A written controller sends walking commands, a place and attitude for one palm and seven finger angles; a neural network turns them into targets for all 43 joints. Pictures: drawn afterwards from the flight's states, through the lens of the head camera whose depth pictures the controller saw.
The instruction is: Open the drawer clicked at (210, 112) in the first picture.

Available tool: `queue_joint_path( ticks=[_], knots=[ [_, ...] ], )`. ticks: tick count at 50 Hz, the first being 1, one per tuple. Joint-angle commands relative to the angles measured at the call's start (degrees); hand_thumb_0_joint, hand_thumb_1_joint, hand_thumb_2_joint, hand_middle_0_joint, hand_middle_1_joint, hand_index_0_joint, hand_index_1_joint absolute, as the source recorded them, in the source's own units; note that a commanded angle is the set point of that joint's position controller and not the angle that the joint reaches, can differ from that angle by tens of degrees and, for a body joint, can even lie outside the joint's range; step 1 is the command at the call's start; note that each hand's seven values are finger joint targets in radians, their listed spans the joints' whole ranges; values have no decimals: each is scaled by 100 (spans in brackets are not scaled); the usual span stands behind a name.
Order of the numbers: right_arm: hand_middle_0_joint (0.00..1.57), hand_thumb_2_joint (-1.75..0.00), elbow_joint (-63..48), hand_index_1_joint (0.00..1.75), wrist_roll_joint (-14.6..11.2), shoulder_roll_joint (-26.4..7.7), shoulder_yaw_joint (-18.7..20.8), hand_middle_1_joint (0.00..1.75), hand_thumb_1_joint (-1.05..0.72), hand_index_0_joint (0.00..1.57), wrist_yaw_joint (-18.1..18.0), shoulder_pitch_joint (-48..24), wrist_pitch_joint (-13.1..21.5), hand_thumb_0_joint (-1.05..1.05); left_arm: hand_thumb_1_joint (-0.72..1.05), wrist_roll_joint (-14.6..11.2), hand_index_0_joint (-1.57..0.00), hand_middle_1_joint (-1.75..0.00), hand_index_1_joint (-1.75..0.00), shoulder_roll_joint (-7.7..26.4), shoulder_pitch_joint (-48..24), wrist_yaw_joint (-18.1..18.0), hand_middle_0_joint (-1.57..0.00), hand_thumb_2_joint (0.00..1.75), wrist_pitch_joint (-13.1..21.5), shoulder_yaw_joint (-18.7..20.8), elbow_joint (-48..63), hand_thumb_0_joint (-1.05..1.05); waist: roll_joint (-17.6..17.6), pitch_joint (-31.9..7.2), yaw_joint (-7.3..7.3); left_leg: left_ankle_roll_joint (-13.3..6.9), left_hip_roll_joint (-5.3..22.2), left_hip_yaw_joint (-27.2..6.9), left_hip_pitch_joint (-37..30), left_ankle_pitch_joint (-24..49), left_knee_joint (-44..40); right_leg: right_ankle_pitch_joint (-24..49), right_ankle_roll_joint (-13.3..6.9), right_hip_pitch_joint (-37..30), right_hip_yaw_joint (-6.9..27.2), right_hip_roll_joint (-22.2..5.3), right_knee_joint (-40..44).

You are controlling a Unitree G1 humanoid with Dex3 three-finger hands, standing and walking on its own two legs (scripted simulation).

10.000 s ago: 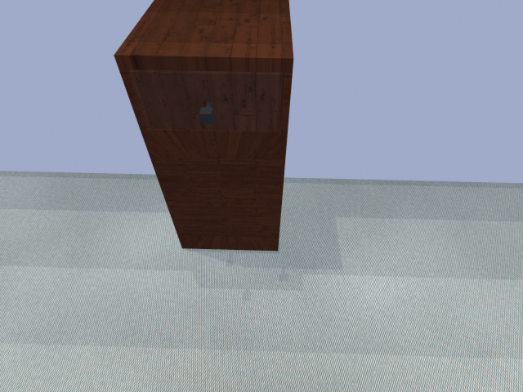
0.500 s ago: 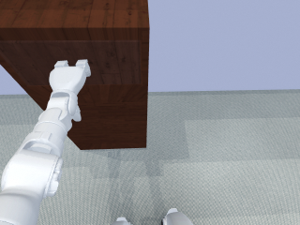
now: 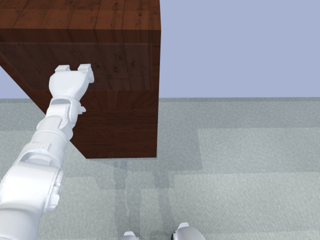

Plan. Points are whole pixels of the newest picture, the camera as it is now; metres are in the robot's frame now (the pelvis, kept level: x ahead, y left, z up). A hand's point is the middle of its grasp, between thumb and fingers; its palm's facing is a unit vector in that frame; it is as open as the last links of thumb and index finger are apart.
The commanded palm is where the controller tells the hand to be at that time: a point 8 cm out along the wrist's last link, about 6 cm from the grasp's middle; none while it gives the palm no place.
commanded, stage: close the thumb around the handle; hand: left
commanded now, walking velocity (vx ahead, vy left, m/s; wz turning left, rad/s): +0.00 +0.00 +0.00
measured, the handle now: (80, 80) +0.53 +0.19 +0.04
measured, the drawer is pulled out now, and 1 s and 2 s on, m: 0.00 0.06 0.18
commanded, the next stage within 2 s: pull the drawer open in 0.34 s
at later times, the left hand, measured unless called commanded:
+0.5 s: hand (77, 98) +0.49 +0.20 +0.02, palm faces -0.04 -0.02 -1.00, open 6.4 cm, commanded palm +0.46 +0.20 +0.08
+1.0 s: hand (74, 114) +0.44 +0.20 +0.02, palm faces -0.01 -0.05 -1.00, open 6.4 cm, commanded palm +0.40 +0.21 +0.08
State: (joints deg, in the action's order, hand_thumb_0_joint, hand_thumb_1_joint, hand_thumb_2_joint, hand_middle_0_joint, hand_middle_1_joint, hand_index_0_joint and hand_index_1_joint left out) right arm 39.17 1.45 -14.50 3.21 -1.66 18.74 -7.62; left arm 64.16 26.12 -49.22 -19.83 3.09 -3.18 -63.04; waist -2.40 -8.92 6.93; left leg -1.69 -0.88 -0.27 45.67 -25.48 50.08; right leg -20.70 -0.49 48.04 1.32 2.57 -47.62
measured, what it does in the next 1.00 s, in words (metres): stands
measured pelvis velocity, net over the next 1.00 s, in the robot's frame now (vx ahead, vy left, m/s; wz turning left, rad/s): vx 0.01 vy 0.01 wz -0.02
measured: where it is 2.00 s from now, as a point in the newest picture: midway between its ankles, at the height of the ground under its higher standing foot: outside the picture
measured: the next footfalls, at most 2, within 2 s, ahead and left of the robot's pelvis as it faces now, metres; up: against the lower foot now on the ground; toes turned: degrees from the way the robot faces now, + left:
none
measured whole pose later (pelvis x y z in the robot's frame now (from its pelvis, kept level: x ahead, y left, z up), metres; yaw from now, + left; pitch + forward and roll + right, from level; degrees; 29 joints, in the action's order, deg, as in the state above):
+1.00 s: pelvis +0.01 +0.01 +0.01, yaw -1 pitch +17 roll -1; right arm 37.7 0.7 -13.8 4.0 -0.9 15.5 -9.7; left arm 63.5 21.2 -31.5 -21.8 3.3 -3.3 -48.0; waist -2.7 -9.5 2.9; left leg -2.2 -0.8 1.2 37.5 -25.2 45.8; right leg -20.3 -0.1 40.6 3.0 2.7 -44.0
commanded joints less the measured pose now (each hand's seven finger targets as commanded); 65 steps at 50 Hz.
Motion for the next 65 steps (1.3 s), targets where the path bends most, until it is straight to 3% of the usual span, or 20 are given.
queue_joint_path(
  ticks=[1,5,7,11,13,15,20,23,26,30,31,34,36,37,41,47,52,56,62,65],
  knots=[
    [20,-90,-284,30,0,-885,335,30,-90,20,-65,872,97,0,56,-19,-38,-131,-131,1289,-2556,-208,-38,76,30,241,1107,0,-154,-2617,115,-65,-39,76,-1481,2648,-276,2158,-180,-1440,-98,48,377],
    [20,-90,-279,30,15,-897,353,30,-90,20,-53,881,93,0,79,-46,-39,-134,-134,1311,-2560,-199,-39,85,63,303,1163,0,-93,-2668,118,-63,-21,60,-1535,2818,-237,2242,-183,-1431,-118,54,360],
    [20,-90,-266,30,16,-918,347,30,-90,20,-54,879,75,0,90,-24,-40,-135,-135,1511,-2406,-219,-40,90,71,463,1182,0,-140,-2669,29,-52,-14,55,-1544,2834,-264,2254,-183,-1452,-117,59,338],
    [20,-90,-265,30,13,-889,361,30,-90,20,-34,892,67,0,90,-34,-40,-135,-135,1184,-2407,-241,-40,90,83,235,1199,0,-114,-2596,88,-44,0,43,-1583,2893,-266,2231,-183,-1386,-145,75,354],
    [20,-90,-243,30,23,-943,353,30,-90,20,-36,866,61,0,90,17,-40,-135,-135,1511,-2437,-293,-40,90,77,459,1208,0,-118,-2529,34,-45,-3,49,-1517,2748,-298,2120,-189,-1370,-128,71,374],
    [20,-90,-241,30,50,-908,377,30,-90,20,-14,847,63,0,90,58,-40,-135,-135,1367,-2547,-354,-40,90,89,383,1410,0,-394,-2771,16,-9,20,16,-1777,3099,-257,2194,-214,-1270,-163,79,317],
    [20,-90,-194,30,55,-906,407,30,-90,20,26,866,52,0,90,35,-40,-135,-135,1094,-2599,-389,-40,90,5,224,1470,0,-400,-2774,80,42,80,-62,-2036,3361,-233,2127,-214,-1095,-223,103,318],
    [20,-90,-218,30,37,-918,367,30,-90,20,14,861,20,0,90,-10,-40,-135,-135,1240,-2280,-357,-40,90,-81,344,1238,0,-163,-2590,-1,0,40,5,-1779,3053,-332,2133,-200,-1355,-209,99,389],
    [20,-90,-294,30,28,-876,386,30,-90,20,18,807,17,0,90,-40,-40,-135,-135,1083,-1950,-300,-40,90,3,295,1519,0,-338,-2878,-131,26,67,-16,-2056,3438,-361,2288,-213,-1468,-196,93,368],
    [20,-90,-358,30,20,-891,376,30,-90,20,23,688,-38,0,90,-107,-40,-135,-135,1164,-1335,-251,-40,90,60,464,1590,0,-90,-2650,-273,18,79,18,-1944,3483,-444,2402,-222,-1705,-181,97,424],
    [20,-90,-406,30,4,-854,376,30,-90,20,25,667,-28,0,90,-101,-40,-135,-135,939,-1254,-255,-40,90,84,286,1682,0,-130,-2569,-264,9,74,44,-1917,3462,-464,2406,-211,-1704,-186,88,445],
    [20,-90,-407,30,-18,-878,372,30,-90,20,14,575,-56,0,90,-31,-40,-135,-135,1196,-958,-311,-40,90,80,508,1689,0,129,-2370,-344,-10,60,72,-1746,3154,-547,2328,-221,-1822,-161,89,489],
    [20,-90,-442,30,-15,-842,379,30,-90,20,20,517,-48,0,90,-13,-40,-135,-135,983,-958,-365,-40,90,103,352,1874,0,-74,-2366,-350,3,66,80,-1845,3285,-566,2359,-231,-1785,-164,78,490],
    [20,-90,-417,30,-19,-850,393,30,-90,20,22,486,-57,0,90,28,-40,-135,-135,1118,-862,-397,-40,90,102,485,1918,0,-36,-2351,-388,12,74,68,-1887,3380,-555,2391,-240,-1785,-156,82,474],
    [20,-90,-504,30,-26,-806,408,30,-90,20,46,355,-72,0,90,-15,-40,-135,-135,915,-495,-451,-40,90,42,406,2219,0,-67,-2455,-445,15,80,98,-2073,3684,-562,2596,-230,-1950,-151,74,494],
    [20,-90,-605,30,-86,-770,369,30,-90,20,3,86,-76,0,90,-59,-40,-135,-135,1025,20,-450,-40,90,0,525,2530,0,157,-2213,-542,-12,33,139,-1959,3422,-700,2681,-228,-2249,-89,50,589],
    [20,-90,-665,30,-113,-716,354,30,-90,20,1,-128,-23,0,90,-61,-40,-135,-135,554,55,-493,-40,90,-32,134,2729,0,81,-1878,-434,-4,17,125,-2077,3083,-762,2332,-236,-2013,-136,44,694],
    [20,-90,-679,30,-122,-700,327,30,-90,20,-50,-232,13,0,90,-1,-40,-135,-135,792,-37,-515,-40,90,-34,265,2770,0,101,-1943,-503,-16,-42,145,-1995,2651,-828,2127,-248,-2129,-97,27,709],
    [20,-90,-730,30,-141,-639,305,30,-90,20,-66,-369,69,0,90,-24,-40,-135,-135,508,123,-496,-40,90,-25,52,2786,0,69,-1834,-534,-13,-76,147,-1999,2502,-861,2006,-265,-2098,-121,16,727],
    [20,-90,-761,30,-127,-664,313,30,-90,20,-77,-419,93,0,90,-81,-40,-135,-135,637,322,-469,-40,90,-10,209,2909,0,230,-1959,-579,-35,-87,158,-1975,2516,-847,2094,-257,-2273,-85,20,740]
  ],
)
